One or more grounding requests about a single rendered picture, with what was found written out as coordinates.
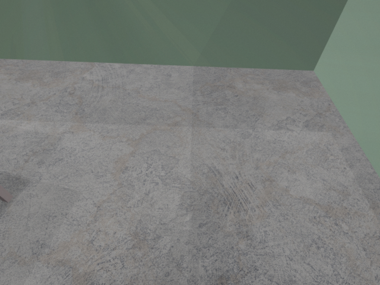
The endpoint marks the table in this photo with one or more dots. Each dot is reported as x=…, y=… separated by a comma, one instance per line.
x=5, y=195

